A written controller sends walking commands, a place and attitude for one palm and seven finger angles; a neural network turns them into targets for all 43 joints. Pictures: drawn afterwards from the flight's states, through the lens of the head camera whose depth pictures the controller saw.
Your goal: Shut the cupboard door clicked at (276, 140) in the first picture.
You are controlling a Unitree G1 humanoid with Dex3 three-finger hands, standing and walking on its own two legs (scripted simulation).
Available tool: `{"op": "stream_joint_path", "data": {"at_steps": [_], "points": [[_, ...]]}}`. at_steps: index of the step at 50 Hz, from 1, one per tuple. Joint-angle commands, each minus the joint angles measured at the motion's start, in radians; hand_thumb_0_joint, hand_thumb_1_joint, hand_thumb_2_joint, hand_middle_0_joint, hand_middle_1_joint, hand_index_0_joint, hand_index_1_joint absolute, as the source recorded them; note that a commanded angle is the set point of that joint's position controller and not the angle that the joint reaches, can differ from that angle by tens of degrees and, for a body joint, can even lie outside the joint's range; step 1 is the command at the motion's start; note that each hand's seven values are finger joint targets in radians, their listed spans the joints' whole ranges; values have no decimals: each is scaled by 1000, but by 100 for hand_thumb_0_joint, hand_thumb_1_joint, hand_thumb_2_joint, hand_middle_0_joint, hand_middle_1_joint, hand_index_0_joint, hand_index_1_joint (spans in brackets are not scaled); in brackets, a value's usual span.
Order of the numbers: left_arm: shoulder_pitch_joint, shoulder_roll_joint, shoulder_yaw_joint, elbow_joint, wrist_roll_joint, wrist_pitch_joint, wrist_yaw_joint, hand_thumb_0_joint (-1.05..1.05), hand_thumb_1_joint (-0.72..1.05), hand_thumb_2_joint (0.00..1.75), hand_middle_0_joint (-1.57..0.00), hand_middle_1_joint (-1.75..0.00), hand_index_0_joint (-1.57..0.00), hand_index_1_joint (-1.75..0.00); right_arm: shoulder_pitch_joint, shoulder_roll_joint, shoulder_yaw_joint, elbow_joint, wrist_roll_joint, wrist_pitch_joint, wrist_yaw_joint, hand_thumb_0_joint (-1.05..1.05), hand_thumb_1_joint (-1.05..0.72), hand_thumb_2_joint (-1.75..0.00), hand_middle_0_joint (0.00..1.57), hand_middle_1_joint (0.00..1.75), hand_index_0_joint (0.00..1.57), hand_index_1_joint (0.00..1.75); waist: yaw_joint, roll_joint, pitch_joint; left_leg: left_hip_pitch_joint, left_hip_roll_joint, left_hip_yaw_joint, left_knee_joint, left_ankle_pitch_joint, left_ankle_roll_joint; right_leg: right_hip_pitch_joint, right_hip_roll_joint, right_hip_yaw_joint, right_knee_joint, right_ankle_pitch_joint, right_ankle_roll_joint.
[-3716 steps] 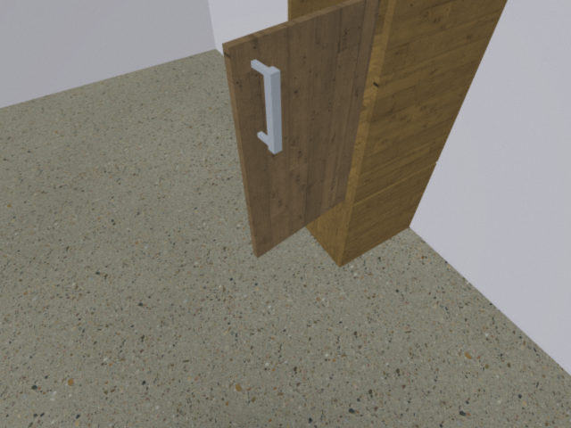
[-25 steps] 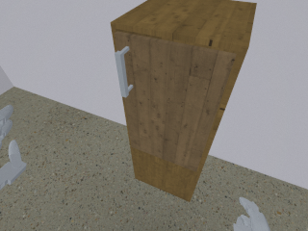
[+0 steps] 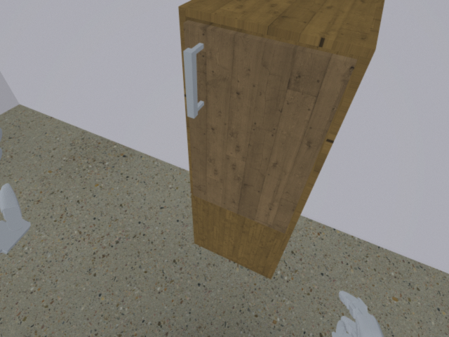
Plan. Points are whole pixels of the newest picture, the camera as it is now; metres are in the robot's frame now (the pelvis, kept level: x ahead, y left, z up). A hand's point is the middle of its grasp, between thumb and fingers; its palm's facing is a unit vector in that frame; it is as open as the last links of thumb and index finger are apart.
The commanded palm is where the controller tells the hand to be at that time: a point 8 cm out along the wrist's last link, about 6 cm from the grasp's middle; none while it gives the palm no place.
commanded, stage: step back with the hand held close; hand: left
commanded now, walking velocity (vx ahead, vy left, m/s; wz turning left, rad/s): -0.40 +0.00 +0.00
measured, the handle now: (195, 82) +0.60 +0.12 +0.16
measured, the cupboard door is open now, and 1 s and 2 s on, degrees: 0 0 0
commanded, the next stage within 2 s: stop stepping back and stand still in 1.00 s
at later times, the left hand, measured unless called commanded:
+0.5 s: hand (24, 235) +0.19 +0.25 +0.19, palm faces +0.47 -0.78 -0.42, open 7.4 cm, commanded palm +0.12 +0.30 +0.20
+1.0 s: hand out of the picture +0.15 +0.25 +0.20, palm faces +0.34 -0.88 -0.33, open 7.4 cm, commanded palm +0.08 +0.30 +0.20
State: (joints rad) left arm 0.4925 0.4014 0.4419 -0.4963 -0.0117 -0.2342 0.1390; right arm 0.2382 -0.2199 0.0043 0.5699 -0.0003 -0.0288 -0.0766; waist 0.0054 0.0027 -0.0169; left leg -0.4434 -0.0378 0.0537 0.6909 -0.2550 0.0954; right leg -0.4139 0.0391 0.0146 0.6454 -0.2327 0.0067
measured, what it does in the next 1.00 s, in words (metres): lifts its right foot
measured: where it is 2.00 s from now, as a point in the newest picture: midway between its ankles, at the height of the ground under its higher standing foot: outside the picture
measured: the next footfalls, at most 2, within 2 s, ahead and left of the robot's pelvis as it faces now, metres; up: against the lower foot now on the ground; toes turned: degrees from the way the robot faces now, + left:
right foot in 1.08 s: -0.17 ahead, -0.10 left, +0.00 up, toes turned -2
left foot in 1.32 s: -0.07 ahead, +0.12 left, +0.00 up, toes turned -1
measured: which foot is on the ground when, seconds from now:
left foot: down 0.00-1.00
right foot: down 0.00-0.64, up 0.66-1.00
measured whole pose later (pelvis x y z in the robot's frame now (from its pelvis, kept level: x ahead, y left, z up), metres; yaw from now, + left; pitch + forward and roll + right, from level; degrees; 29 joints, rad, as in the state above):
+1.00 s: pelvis -0.07 +0.00 +0.03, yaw -3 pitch +6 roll -6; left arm 0.46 0.45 0.40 -0.57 -0.07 -0.21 0.12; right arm 0.11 -0.12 0.03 0.63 -0.04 -0.13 -0.04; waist 0.00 -0.03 -0.08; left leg -0.46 0.07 0.09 0.25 0.11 0.08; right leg -0.15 0.08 -0.01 0.55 -0.49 0.00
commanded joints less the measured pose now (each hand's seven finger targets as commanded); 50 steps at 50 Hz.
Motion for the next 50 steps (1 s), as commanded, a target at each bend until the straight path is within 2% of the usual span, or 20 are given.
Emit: {"op": "stream_joint_path", "data": {"at_steps": [1, 4, 6, 15, 18, 19, 21, 24, 26, 28, 30, 31, 32, 33, 35, 36, 41, 46, 49, 50], "points": [[-78, 197, 130, -203, -5, -75, 19, 0, 90, 90, -20, -30, -20, -30, -98, -148, -66, -153, -1, -47, -7, 0, -90, -90, 20, 30, 20, 30, -12, 26, -47, -327, 182, -260, -278, -410, 10, 269, -93, 209, -30, -59, -47], [-73, 226, 161, -224, -2, -87, 24, 0, 90, 90, -20, -30, -20, -30, -101, -151, -69, -149, -5, -50, -6, 0, -90, -90, 20, 30, 20, 30, -12, 43, -58, -299, 177, -260, -266, -404, 3, 230, -97, 218, -52, -92, -55], [-61, 205, 144, -232, -7, -93, 24, 0, 90, 90, -20, -30, -20, -30, -97, -144, -64, -148, -3, -54, -5, 0, -90, -90, 20, 30, 20, 30, -15, 41, -76, -285, 179, -260, -273, -370, 2, 234, -90, 200, -33, -57, -50], [-80, 184, 140, -230, -4, -99, 16, 0, 90, 90, -20, -30, -20, -30, -92, -150, -72, -134, -7, -72, -11, 0, -90, -90, 20, 30, 20, 30, -13, 100, -85, -426, 260, -307, -357, -429, 36, 380, -30, 129, 127, 37, -24], [-91, 186, 141, -245, -1, -97, 15, 0, 90, 90, -20, -30, -20, -30, -90, -151, -76, -134, -7, -73, -8, 0, -90, -90, 20, 30, 20, 30, -13, 86, -83, -447, 249, -291, -325, -455, 34, 383, -45, 160, 115, 16, -32], [-97, 212, 162, -248, 4, -96, 15, 0, 90, 90, -20, -30, -20, -30, -97, -156, -78, -133, -9, -71, -9, 0, -90, -90, 20, 30, 20, 30, -11, 86, -78, -447, 237, -278, -306, -475, 29, 370, -58, 189, 94, -8, -38], [-95, 190, 140, -246, 5, -94, 17, 0, 90, 90, -20, -30, -20, -30, -87, -142, -74, -136, -8, -69, -5, 0, -90, -90, 20, 30, 20, 30, -16, 39, -57, -408, 190, -248, -228, -472, 4, 281, -108, 266, 0, -80, -64], [-74, 235, 164, -246, 1, -94, 34, 0, 90, 90, -20, -30, -20, -30, -76, -126, -76, -122, -18, -60, 5, 0, -90, -90, 20, 30, 20, 30, -21, -50, -49, -213, 109, -191, -51, -341, -51, 44, -243, 407, -221, -218, -129], [-28, 222, 138, -247, -10, -95, 43, 0, 90, 90, -20, -30, -20, -30, -65, -101, -68, -112, -12, -48, 16, 0, -90, -90, 20, 30, 20, 30, -32, -113, -106, -48, 76, -157, 20, -203, -73, -25, -296, 380, -292, -177, -147], [12, 232, 147, -258, -14, -99, 50, 0, 90, 90, -20, -30, -20, -30, -62, -101, -70, -111, -5, -39, 17, 0, -90, -90, 20, 30, 20, 30, -39, -88, -136, 21, 84, -162, -24, -159, -65, -34, -268, 299, -275, -125, -126], [45, 231, 153, -280, -16, -104, 55, 0, 90, 90, -20, -30, -20, -30, -64, -118, -70, -118, -3, -41, 5, 0, -90, -90, 20, 30, 20, 30, -40, 41, -126, -4, 144, -229, -189, -158, -36, -8, -151, 175, -179, -121, -73], [45, 226, 163, -289, -14, -108, 51, 0, 90, 90, -20, -30, -20, -30, -75, -135, -69, -127, -2, -53, -4, 0, -90, -90, 20, 30, 20, 30, -36, 147, -119, -127, 223, -306, -343, -244, -5, 115, -50, 85, -32, -96, -31], [31, 217, 175, -288, -13, -112, 44, 0, 90, 90, -20, -30, -20, -30, -98, -153, -75, -131, -4, -69, -12, 0, -90, -90, 20, 30, 20, 30, -24, 268, -116, -308, 341, -422, -511, -428, 37, 289, 41, 21, 160, -79, 0], [10, 232, 194, -287, -13, -111, 38, 0, 90, 90, -20, -30, -20, -30, -99, -149, -81, -119, -11, -86, -17, 0, -90, -90, 20, 30, 20, 30, -19, 269, -130, -372, 408, -467, -583, -493, 57, 365, 64, 24, 297, -121, 7], [-9, 210, 167, -269, -25, -103, 25, 0, 90, 90, -20, -30, -20, -30, -95, -136, -85, -108, -23, -106, -15, 0, -90, -90, 20, 30, 20, 30, -15, 139, -116, -214, 392, -442, -536, -328, 46, 226, 58, 45, 351, -201, 4], [5, 196, 149, -254, -32, -96, 24, 0, 90, 90, -20, -30, -20, -30, -94, -127, -83, -93, -26, -114, -12, 0, -90, -90, 20, 30, 20, 30, -9, 123, -122, -97, 375, -392, -508, -222, 37, 151, 44, 36, 322, -240, 4], [-65, 147, 24, -273, -43, -78, 10, 0, 90, 90, -20, -30, -20, -30, -95, -110, -56, -37, -21, -151, 7, 0, -90, -90, 20, 30, 20, 30, -4, 179, -182, 293, 314, -282, -505, 78, -22, 42, 40, -4, 70, -307, 11], [-80, 191, 46, -314, -60, -60, -4, 0, 90, 90, -20, -30, -20, -30, -94, -103, -60, -28, -27, -146, 23, 0, -90, -90, 20, 30, 20, 30, -3, 240, -314, 469, 281, -203, -497, 299, -78, 92, 65, -42, -73, -287, -1], [25, 268, 140, -327, -83, -49, -10, 0, 90, 90, -20, -30, -20, -30, -106, -101, -57, -56, -36, -123, 30, 0, -90, -90, 20, 30, 20, 30, 6, 259, -359, 432, 262, -155, -507, 296, -104, 175, 72, -70, -169, -236, -14], [36, 244, 126, -334, -97, -47, -17, 0, 90, 90, -20, -30, -20, -30, -124, -91, -48, -73, -31, -114, 32, 0, -90, -90, 20, 30, 20, 30, 7, 262, -347, 385, 256, -134, -509, 263, -112, 217, 67, -79, -215, -204, -17]]}}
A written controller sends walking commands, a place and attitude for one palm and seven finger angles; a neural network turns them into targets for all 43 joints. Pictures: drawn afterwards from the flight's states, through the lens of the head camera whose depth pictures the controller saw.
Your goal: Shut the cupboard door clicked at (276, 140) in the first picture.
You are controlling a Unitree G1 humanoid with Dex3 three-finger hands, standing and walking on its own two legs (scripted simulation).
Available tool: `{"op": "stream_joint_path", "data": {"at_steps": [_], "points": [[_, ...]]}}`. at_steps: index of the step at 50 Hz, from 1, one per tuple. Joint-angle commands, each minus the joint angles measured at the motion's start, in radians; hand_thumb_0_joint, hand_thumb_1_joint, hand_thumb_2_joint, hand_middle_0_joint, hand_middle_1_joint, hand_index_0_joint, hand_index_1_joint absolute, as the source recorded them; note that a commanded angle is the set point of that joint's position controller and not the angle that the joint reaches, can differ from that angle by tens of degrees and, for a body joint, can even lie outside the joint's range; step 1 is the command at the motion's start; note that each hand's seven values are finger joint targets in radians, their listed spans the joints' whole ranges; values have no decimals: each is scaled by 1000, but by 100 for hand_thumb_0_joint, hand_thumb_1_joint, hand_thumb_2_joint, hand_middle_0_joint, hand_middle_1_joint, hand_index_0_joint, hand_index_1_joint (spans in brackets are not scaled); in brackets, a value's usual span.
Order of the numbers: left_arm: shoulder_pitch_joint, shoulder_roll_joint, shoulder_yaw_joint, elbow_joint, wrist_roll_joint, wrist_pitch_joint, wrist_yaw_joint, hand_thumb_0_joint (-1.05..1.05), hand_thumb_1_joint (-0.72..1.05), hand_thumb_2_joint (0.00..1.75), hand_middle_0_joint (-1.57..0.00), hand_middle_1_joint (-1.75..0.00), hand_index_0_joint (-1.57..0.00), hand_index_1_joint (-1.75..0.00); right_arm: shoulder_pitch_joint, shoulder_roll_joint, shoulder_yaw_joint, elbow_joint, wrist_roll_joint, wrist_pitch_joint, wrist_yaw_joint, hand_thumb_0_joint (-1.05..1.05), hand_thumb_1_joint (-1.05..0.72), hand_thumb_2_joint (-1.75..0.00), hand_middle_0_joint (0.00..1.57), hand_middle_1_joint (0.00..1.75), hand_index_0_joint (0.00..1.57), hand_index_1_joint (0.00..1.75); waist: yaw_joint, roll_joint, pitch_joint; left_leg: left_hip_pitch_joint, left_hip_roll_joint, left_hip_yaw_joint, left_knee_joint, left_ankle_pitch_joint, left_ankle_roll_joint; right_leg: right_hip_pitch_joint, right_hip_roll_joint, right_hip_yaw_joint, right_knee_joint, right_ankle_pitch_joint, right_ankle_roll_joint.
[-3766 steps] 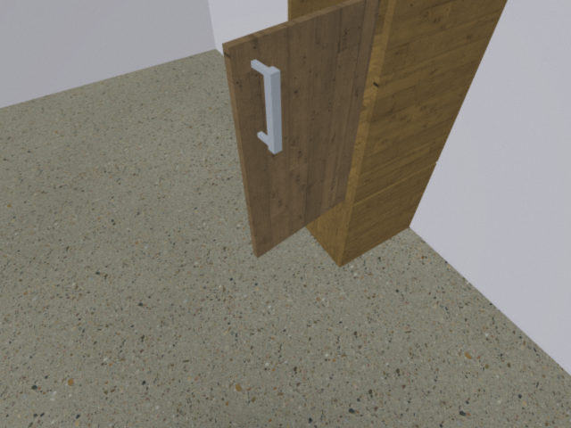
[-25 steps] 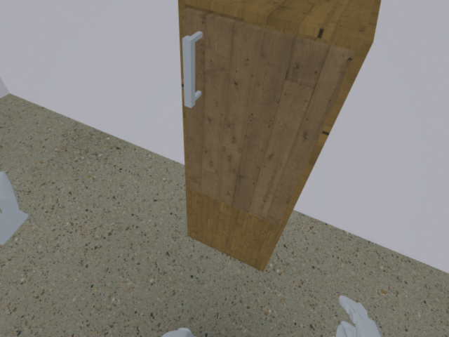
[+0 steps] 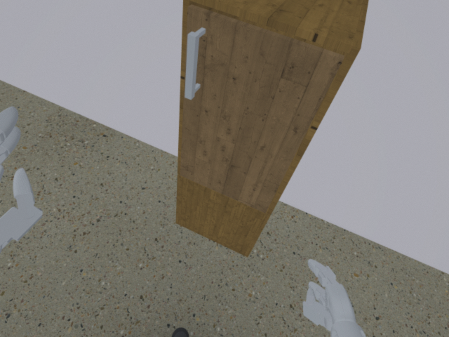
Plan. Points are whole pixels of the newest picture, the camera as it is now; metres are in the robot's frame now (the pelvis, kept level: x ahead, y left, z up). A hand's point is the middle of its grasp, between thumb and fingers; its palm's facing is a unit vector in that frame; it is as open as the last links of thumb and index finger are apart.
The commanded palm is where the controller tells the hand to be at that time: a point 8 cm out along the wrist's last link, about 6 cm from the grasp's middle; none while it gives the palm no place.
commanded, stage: stop stepping back and stand still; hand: left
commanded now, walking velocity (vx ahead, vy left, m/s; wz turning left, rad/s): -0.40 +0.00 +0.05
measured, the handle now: (195, 65) +0.67 +0.14 +0.13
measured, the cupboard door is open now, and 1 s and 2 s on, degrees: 0 0 0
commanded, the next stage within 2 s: let the arm hang, fingers relaxed in 0.82 s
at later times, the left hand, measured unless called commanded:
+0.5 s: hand out of the picture +0.11 +0.28 +0.16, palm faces +0.40 -0.82 -0.42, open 7.4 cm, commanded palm +0.05 +0.31 +0.17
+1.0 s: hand (7, 321) +0.12 +0.28 +0.08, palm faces +0.34 -0.83 -0.44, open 7.4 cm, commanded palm none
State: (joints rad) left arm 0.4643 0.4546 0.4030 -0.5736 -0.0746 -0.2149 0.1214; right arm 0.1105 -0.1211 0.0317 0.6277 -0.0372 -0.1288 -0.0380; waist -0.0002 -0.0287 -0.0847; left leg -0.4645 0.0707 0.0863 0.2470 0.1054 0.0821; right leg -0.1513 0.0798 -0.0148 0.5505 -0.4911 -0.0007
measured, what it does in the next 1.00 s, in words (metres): walks backwards: right foot, then left foot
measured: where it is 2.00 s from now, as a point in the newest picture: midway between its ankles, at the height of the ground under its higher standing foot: outside the picture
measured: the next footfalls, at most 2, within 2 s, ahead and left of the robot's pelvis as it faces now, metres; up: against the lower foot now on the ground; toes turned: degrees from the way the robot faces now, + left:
right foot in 0.08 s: -0.09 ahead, -0.11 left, +0.00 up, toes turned +1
left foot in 0.32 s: -0.01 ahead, +0.12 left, +0.00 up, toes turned +2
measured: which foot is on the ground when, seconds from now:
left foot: down 0.00-0.12, up 0.14-0.30, down 0.32-1.00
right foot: up 0.00-0.06, down 0.08-1.00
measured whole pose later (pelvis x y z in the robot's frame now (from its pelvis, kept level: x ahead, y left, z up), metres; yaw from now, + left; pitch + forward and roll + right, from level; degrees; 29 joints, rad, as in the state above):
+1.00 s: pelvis -0.10 +0.01 -0.02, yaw +2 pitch -1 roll +0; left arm 0.30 0.38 0.25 -0.04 0.02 -0.10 0.07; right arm 0.19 -0.26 0.00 0.74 -0.02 -0.10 -0.03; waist 0.01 0.02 -0.07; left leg -0.36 -0.02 0.02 0.58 -0.21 0.03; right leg -0.23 -0.02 -0.01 0.62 -0.37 0.00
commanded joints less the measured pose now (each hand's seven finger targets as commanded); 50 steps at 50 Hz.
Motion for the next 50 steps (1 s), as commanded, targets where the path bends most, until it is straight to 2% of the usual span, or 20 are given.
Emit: {"op": "stream_joint_path", "data": {"at_steps": [1, 3, 5, 7, 10, 14, 16, 18, 20, 24, 28, 31, 34, 36, 40, 44, 45, 46, 47, 50], "points": [[75, 214, 194, -255, -44, -67, -1, 0, 90, 90, -20, -30, -20, -30, -8, -194, -73, -143, 8, -1, -4, 0, -90, -90, 20, 30, 20, 30, 14, 290, -262, 342, 140, -145, -65, -183, -110, 5, 16, -53, -186, 99, -14], [104, 248, 228, -259, -54, -71, -3, 0, 90, 90, -20, -30, -20, -30, -14, -198, -70, -163, 13, 31, -3, 0, -90, -90, 20, 30, 20, 30, 5, 208, -199, 258, 77, -86, 44, -363, -135, -23, -70, 3, -306, 142, -43], [95, 280, 250, -260, -47, -78, 14, 0, 90, 90, -20, -30, -20, -30, 1, -179, -59, -151, 14, 43, -7, 0, -90, -90, 20, 30, 20, 30, -8, -12, -139, 347, -12, -33, 402, -415, -148, -334, -323, 163, -410, 159, -109], [149, 213, 193, -138, -16, -24, 23, 0, 90, 90, -20, -30, -20, -30, 14, -194, -75, -151, 33, 43, -24, 0, -90, -90, 20, 30, 20, 30, 1, -142, 14, 130, -68, -129, 748, -498, -128, -441, -425, 263, -372, 91, -196], [-62, 175, 125, -77, 18, 6, 50, 0, 90, 90, -20, -30, -20, -30, 23, -198, -44, -133, 32, 51, -48, 0, -90, -90, 20, 30, 20, 30, -35, 13, 130, -7, 1, -153, 657, -461, -100, -310, -372, 173, -274, 239, -153], [-217, 166, 63, 5, 43, 11, 61, 0, 90, 90, -20, -30, -20, -30, 27, -228, -69, -120, 53, 10, -74, 0, -90, -90, 20, 30, 20, 30, -20, -58, 164, 129, -28, -81, 371, -406, -68, -248, -317, 148, -242, 243, -85], [-157, 156, 66, -78, 45, -11, 58, 0, 90, 90, -20, -30, -20, -30, 35, -234, -75, -137, 56, -12, -76, 0, -90, -90, 20, 30, 20, 30, -9, 11, 104, 204, -19, -96, 257, -214, -50, -158, -229, 94, -163, 353, -46], [-16, 187, 127, -144, 38, -27, 55, 0, 90, 90, -20, -30, -20, -30, 67, -225, -69, -142, 52, -21, -71, 0, -90, -90, 20, 30, 20, 30, -9, 141, -14, 263, 26, -177, 199, 77, -32, -64, -115, -18, -12, 477, 7], [-8, 172, 125, -236, 20, -43, 39, 0, 90, 90, -20, -30, -20, -30, 51, -208, -64, -149, 42, -36, -60, 0, -90, -90, 20, 30, 20, 30, -11, 210, -53, 259, 98, -317, 96, 42, -22, -65, -52, -35, 28, 193, 29], [54, 184, 182, -178, 24, -54, 50, 0, 90, 90, -20, -30, -20, -30, 54, -220, -67, -134, 36, -63, -54, 0, -90, -90, 20, 30, 20, 30, -11, 237, 1, 66, 101, -282, -42, -605, -27, 36, -52, -17, -50, 155, 15], [127, 147, 171, -72, 22, -36, 48, 0, 90, 90, -20, -30, -20, -30, 58, -204, -65, -129, 37, -43, -48, 0, -90, -90, 20, 30, 20, 30, -14, 174, -3, 9, 58, -209, -18, -750, -48, 76, -42, -35, -109, 97, -15], [107, 124, 142, -39, 19, -14, 49, 0, 90, 90, -20, -30, -20, -30, 54, -199, -63, -129, 36, -20, -50, 0, -90, -90, 20, 30, 20, 30, -19, 117, 26, 24, 24, -169, 76, -704, -52, 5, -74, 21, -158, 41, -47], [9, 133, 120, -42, 26, -7, 52, 0, 90, 90, -20, -30, -20, -30, 53, -197, -67, -114, 26, -8, -51, 0, -90, -90, 20, 30, 20, 30, -25, -46, 61, 92, -37, -96, 354, -518, -63, -173, -219, 265, -304, -127, -122], [-78, 106, 69, -25, 34, -5, 57, 0, 90, 90, -20, -30, -20, -30, 49, -194, -59, -103, 31, -6, -51, 0, -90, -90, 20, 30, 20, 30, -26, -100, 94, 76, -40, -91, 447, -439, -61, -185, -285, 324, -319, -101, -150], [-229, 125, 53, -48, 48, -22, 58, 0, 90, 90, -20, -30, -20, -30, 21, -210, -64, -104, 39, -15, -63, 0, -90, -90, 20, 30, 20, 30, -29, 21, 134, 232, -30, -118, 292, -408, -52, -266, -213, 169, -202, 19, -90], [-187, 142, 99, -102, 51, -49, 50, 0, 90, 90, -20, -30, -20, -30, 9, -206, -53, -136, 40, -32, -69, 0, -90, -90, 20, 30, 20, 30, -9, 279, 151, 101, 114, -409, -72, -739, 6, -137, -53, 11, 32, 114, 8], [-162, 132, 101, -99, 53, -58, 51, 0, 90, 90, -20, -30, -20, -30, 13, -197, -52, -134, 36, -37, -68, 0, -90, -90, 20, 30, 20, 30, -6, 226, 133, 85, 126, -409, -67, -707, 16, -93, -61, 17, 20, 152, 10], [-80, -95, -285, 717, 134, 121, -99, 0, 90, 90, -20, -30, -20, -30, 14, -395, -116, 102, 17, -58, 28, 0, -90, -90, 20, 30, 20, 30, -34, 183, 190, 92, 94, -382, 151, -281, 21, -252, -102, -5, 128, 207, -4], [-46, -128, -272, 759, 113, 205, -116, 0, 90, 90, -20, -30, -20, -30, 61, -312, -102, 98, 25, 15, 31, 0, -90, -90, 20, 30, 20, 30, -8, 163, 64, 139, 97, -288, 174, -69, 15, -183, -122, 22, 107, 132, 5], [-77, -124, -317, 886, 106, 216, -123, 0, 90, 90, -20, -30, -20, -30, 50, -263, -65, 89, 19, 50, 25, 0, -90, -90, 20, 30, 20, 30, 24, -42, -14, 103, 65, -231, 243, -58, -12, -39, -136, 44, -40, 271, -12]]}}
